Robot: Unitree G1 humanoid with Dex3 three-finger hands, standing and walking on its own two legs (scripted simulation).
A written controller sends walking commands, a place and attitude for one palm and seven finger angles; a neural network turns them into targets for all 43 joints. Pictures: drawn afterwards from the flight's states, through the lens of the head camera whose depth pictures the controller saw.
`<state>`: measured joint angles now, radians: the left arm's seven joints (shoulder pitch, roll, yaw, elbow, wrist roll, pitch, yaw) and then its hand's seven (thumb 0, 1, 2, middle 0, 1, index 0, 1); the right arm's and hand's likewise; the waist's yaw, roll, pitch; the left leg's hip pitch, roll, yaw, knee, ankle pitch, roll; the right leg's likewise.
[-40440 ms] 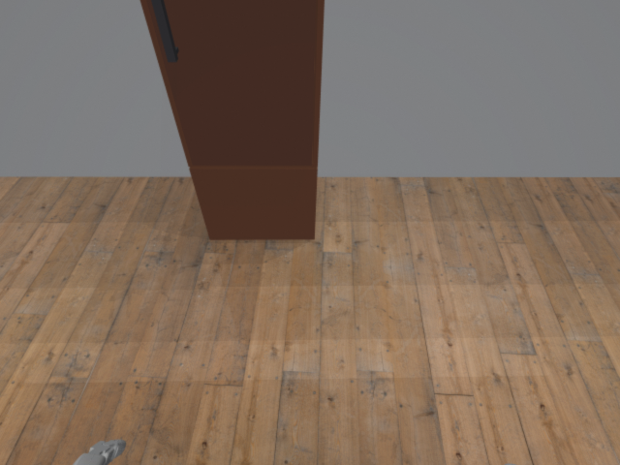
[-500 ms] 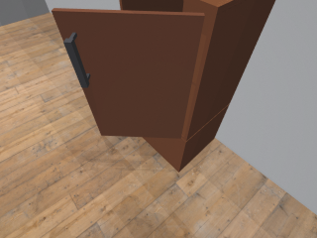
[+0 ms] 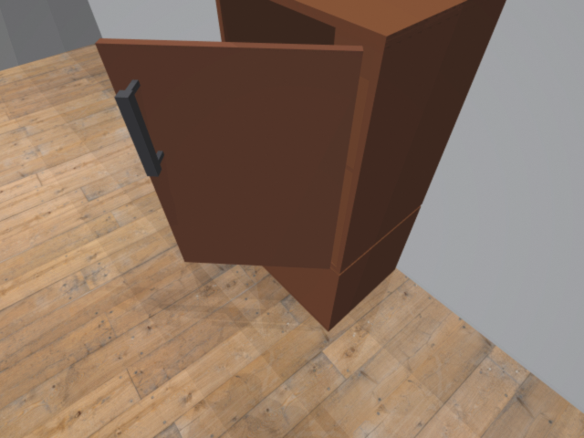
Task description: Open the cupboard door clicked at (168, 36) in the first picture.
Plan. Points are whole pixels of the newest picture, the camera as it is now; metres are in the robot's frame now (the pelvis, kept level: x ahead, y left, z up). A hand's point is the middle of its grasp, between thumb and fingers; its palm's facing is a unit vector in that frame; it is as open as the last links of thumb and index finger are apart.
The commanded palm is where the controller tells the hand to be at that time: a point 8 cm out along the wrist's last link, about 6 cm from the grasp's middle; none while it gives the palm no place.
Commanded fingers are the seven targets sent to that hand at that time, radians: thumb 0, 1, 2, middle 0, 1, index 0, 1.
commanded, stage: come to a stop and stand still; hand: left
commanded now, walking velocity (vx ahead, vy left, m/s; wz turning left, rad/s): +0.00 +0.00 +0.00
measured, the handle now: (144, 130) +0.57 +0.29 +0.11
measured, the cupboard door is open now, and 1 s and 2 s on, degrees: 45 45 45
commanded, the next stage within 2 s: look again from close up in 0.50 s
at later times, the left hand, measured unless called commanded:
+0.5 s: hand out of the picture +0.01 +0.18 -0.18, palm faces +0.02 -0.98 -0.18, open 7.4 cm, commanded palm none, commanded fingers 0.00 0.90 0.90 -0.20 -0.30 -0.20 -0.30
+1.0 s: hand out of the picture +0.01 +0.23 -0.18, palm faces -0.03 -0.97 -0.25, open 7.4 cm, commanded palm none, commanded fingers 0.00 0.90 0.90 -0.20 -0.30 -0.20 -0.30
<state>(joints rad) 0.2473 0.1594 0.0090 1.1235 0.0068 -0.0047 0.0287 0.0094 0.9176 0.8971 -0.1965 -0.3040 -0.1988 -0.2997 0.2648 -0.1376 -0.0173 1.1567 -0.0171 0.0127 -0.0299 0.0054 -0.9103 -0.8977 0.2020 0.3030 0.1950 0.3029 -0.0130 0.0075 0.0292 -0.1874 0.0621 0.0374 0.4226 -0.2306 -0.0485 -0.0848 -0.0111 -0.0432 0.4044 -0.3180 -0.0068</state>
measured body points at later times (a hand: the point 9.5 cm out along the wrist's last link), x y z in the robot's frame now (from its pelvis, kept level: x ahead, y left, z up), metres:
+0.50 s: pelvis +0.01 +0.01 +0.00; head +0.03 +0.02 +0.45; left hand +0.01 +0.23 -0.16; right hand +0.02 -0.22 -0.16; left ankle -0.01 +0.15 -0.74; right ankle -0.06 -0.11 -0.74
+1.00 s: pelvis -0.02 +0.04 -0.01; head -0.02 +0.03 +0.44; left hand +0.01 +0.28 -0.16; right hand +0.00 -0.20 -0.17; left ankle -0.01 +0.15 -0.74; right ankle -0.06 -0.11 -0.74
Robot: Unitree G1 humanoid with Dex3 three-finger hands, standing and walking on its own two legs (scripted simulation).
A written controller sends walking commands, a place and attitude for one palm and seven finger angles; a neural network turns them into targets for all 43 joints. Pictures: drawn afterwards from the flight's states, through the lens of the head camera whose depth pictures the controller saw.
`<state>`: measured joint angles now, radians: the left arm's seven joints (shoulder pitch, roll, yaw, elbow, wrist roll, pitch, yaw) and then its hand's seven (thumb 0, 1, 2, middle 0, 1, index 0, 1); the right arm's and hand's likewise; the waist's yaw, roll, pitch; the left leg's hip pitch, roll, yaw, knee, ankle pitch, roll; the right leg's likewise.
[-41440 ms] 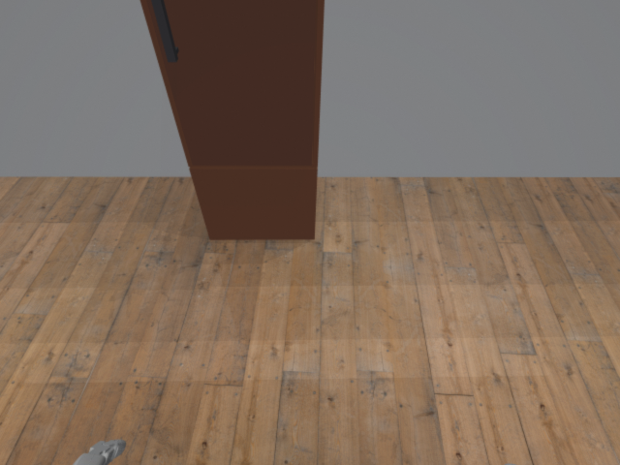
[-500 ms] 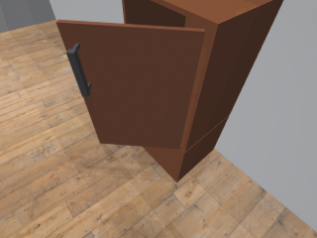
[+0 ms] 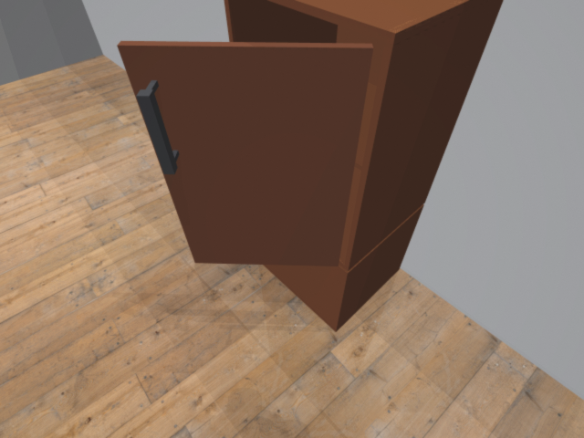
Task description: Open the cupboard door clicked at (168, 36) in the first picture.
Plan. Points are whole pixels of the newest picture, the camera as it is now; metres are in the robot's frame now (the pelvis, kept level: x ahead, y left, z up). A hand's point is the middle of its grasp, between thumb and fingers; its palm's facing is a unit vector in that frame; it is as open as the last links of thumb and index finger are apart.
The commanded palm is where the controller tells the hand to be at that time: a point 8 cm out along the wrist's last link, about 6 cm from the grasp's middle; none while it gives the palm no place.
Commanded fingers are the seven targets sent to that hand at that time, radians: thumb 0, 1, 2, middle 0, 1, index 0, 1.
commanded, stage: look again from close up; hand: left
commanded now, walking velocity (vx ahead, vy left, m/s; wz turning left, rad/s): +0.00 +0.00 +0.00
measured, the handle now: (162, 129) +0.59 +0.27 +0.12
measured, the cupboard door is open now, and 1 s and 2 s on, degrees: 45 45 45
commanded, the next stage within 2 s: shuffle to correct the standing spot in 0.10 s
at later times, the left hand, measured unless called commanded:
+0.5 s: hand out of the picture +0.00 +0.18 -0.18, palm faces +0.04 -0.98 -0.19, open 7.4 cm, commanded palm none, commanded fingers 0.00 0.90 0.90 -0.20 -0.30 -0.20 -0.30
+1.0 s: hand out of the picture +0.07 +0.25 -0.18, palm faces +0.06 -0.97 -0.24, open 7.4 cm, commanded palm none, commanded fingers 0.00 0.90 0.90 -0.20 -0.30 -0.20 -0.30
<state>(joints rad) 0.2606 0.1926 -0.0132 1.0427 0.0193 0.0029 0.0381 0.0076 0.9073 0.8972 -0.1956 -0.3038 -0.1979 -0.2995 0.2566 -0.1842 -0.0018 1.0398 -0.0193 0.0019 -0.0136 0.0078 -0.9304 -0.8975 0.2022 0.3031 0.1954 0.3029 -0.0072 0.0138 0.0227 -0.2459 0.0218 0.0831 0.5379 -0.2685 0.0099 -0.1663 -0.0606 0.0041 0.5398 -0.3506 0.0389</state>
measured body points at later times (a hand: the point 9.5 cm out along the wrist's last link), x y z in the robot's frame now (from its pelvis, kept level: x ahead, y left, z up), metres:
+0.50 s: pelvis +0.03 +0.00 +0.00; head +0.04 +0.01 +0.44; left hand +0.00 +0.23 -0.17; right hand +0.04 -0.24 -0.16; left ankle +0.01 +0.11 -0.73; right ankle -0.04 -0.15 -0.73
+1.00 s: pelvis +0.07 +0.06 +0.00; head +0.12 +0.07 +0.44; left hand +0.07 +0.31 -0.16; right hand +0.18 -0.18 -0.15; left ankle +0.12 +0.20 -0.72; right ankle +0.02 -0.09 -0.73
